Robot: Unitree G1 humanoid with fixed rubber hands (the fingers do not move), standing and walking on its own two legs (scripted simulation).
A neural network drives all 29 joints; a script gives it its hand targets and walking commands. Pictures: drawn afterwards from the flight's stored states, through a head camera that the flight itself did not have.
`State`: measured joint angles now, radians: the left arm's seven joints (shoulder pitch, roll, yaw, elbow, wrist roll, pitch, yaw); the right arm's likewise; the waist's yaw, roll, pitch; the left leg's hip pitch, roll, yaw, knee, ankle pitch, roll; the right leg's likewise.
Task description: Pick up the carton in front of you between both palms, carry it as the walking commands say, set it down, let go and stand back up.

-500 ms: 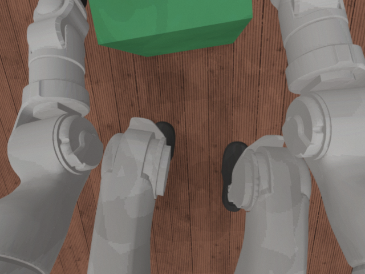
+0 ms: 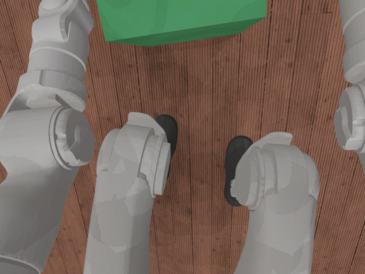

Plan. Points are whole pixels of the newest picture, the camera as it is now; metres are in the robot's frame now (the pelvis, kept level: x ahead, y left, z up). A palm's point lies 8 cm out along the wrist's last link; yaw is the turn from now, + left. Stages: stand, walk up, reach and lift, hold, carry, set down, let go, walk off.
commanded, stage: set down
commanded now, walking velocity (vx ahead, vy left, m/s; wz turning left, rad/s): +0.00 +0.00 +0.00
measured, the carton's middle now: out of the picture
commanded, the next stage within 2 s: let go in 1.04 s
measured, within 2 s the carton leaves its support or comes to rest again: neither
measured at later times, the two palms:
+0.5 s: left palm out of the picture +0.52 +0.25 -0.01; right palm out of the picture +0.62 -0.12 -0.01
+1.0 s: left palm out of the picture +0.52 +0.26 +0.14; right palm out of the picture +0.62 -0.13 +0.14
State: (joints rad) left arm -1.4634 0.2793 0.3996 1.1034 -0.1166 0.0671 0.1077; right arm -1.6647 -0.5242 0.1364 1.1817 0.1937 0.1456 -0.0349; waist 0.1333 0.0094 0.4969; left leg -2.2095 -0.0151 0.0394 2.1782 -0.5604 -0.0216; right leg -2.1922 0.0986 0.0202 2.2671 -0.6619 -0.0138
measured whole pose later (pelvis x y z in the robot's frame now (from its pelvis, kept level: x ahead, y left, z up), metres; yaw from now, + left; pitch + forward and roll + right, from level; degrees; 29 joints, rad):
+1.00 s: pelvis +0.03 +0.00 +0.23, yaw +0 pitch +48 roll +1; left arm -1.13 0.17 0.41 0.71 -0.05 0.25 0.10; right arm -1.41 -0.43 -0.15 1.04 -0.03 0.26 0.05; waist 0.16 -0.04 -0.02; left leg -1.78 -0.04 -0.02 1.30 -0.35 -0.02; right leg -1.76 0.07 0.03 1.36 -0.44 -0.01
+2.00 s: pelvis +0.13 +0.01 +0.40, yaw +0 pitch +6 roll +0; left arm 0.22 0.21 0.02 0.41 -0.04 0.03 -0.08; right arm 0.11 -0.19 -0.08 0.51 -0.04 0.02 0.01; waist 0.05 0.02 0.03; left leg -0.34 -0.04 -0.05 0.49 -0.25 0.01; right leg -0.29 0.03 0.04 0.49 -0.31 -0.01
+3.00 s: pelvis +0.13 +0.03 +0.40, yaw +0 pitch -2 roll -1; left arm 0.23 0.30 0.06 0.72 0.02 -0.01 0.03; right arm 0.20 -0.28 -0.07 0.76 -0.02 -0.02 -0.03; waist -0.01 -0.04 0.02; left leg -0.20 -0.05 -0.04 0.53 -0.29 0.04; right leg -0.13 0.02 0.06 0.48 -0.32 0.01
